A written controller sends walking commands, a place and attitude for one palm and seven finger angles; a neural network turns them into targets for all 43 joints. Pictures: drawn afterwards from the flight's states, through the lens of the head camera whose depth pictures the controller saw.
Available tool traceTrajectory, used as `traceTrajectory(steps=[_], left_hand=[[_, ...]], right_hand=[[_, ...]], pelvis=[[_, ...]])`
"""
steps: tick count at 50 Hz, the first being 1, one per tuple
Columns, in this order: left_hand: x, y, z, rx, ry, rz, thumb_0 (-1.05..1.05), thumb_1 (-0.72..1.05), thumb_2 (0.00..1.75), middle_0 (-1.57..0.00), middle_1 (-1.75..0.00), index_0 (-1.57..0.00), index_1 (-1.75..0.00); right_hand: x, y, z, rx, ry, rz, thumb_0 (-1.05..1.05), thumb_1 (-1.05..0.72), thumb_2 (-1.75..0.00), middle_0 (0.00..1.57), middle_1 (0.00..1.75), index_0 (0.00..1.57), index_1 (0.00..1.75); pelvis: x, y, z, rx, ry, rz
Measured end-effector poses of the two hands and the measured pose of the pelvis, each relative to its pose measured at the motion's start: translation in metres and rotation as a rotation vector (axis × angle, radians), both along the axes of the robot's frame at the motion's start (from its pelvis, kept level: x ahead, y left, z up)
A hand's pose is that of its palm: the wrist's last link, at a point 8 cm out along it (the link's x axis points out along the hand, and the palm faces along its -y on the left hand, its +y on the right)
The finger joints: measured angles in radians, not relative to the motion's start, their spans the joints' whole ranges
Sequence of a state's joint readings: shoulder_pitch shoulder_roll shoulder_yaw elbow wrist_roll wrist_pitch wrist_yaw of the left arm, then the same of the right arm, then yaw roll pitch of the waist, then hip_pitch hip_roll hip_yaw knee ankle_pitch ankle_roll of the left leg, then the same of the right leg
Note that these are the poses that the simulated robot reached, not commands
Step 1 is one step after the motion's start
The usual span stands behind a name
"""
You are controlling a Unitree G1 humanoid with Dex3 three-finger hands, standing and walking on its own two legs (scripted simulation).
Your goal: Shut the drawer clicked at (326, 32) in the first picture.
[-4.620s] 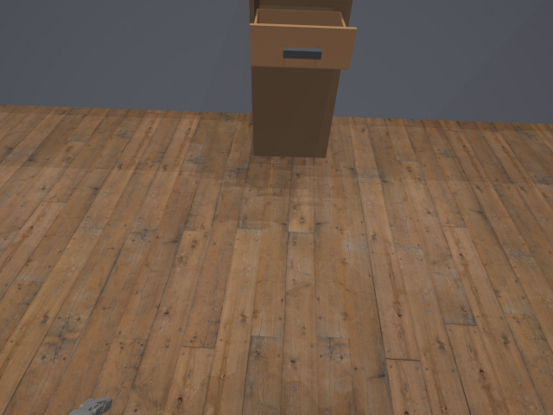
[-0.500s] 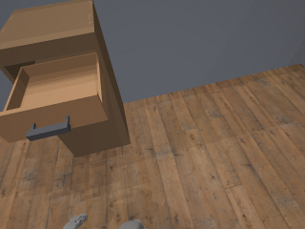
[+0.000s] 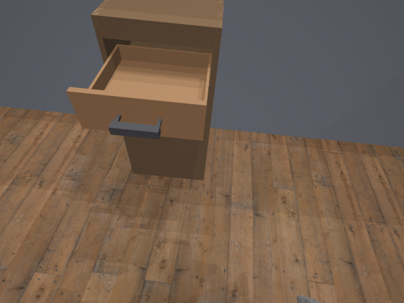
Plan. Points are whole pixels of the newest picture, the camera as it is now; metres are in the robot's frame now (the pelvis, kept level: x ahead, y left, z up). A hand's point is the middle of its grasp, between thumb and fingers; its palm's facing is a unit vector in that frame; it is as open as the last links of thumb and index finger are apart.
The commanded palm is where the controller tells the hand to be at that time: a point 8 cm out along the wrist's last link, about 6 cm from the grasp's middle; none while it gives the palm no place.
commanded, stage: take the last steps up to it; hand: left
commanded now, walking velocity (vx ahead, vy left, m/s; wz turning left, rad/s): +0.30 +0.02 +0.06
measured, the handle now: (137, 124) +0.54 +0.25 -0.02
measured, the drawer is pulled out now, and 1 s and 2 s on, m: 0.30 0.30 0.30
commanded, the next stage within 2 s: come to a stop and stand still in 0.82 s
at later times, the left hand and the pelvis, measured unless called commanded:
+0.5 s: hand (149, 267) +0.21 +0.15 -0.16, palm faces +0.00 -0.97 -0.23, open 7.4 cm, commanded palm none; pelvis +0.11 -0.04 -0.01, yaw +1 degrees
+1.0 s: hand (146, 298) +0.15 +0.14 -0.18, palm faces +0.17 -0.98 -0.12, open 7.3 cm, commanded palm none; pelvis +0.24 +0.00 +0.00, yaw +3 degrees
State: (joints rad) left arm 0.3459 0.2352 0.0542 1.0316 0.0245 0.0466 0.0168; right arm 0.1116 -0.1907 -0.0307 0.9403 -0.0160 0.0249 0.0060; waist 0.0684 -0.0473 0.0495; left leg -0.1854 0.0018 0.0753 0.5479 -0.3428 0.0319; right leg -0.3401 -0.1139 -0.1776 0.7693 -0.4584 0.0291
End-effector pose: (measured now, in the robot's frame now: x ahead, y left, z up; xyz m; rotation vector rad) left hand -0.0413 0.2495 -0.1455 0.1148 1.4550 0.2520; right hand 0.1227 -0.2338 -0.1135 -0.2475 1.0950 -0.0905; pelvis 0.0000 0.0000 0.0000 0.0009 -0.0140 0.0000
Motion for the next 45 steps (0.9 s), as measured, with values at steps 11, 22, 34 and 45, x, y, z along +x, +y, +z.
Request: traceTrajectory(steps=[11,22,34,45], left_hand=[[0.062,0.003,0.01,-0.042,-0.092,-0.046,0.01,0.91,0.9,-0.2,-0.3,-0.2,-0.29],[0.217,-0.04,0.017,-0.002,-0.259,-0.186,0.01,0.91,0.9,-0.2,-0.3,-0.2,-0.29],[0.235,-0.065,0.033,0.041,-0.252,-0.075,-0.01,0.96,0.9,-0.2,-0.3,-0.2,-0.3],[0.191,-0.072,0.014,-0.076,-0.025,0.048,0.0,0.92,0.9,-0.2,-0.3,-0.2,-0.3]], right_hand=[[-0.069,0.009,-0.002,-0.008,0.16,-0.116,0.0,-0.94,-0.9,0.2,0.3,0.2,0.3],[-0.142,0.0,-0.032,0.089,0.495,-0.261,0.01,-0.92,-0.9,0.2,0.3,0.2,0.3],[0.005,-0.037,-0.028,0.105,0.32,-0.177,0.01,-0.91,-0.9,0.2,0.3,0.2,0.3],[0.153,-0.022,-0.011,0.045,0.149,-0.052,0.01,-0.93,-0.9,0.2,0.3,0.2,0.3]], pelvis=[[0.032,0.012,0.014,-0.001,-0.022,0.013],[0.094,-0.023,-0.004,0.027,-0.014,-0.007],[0.153,-0.051,0.013,0.012,-0.017,0.037],[0.211,-0.025,0.013,-0.016,0.006,0.047]])
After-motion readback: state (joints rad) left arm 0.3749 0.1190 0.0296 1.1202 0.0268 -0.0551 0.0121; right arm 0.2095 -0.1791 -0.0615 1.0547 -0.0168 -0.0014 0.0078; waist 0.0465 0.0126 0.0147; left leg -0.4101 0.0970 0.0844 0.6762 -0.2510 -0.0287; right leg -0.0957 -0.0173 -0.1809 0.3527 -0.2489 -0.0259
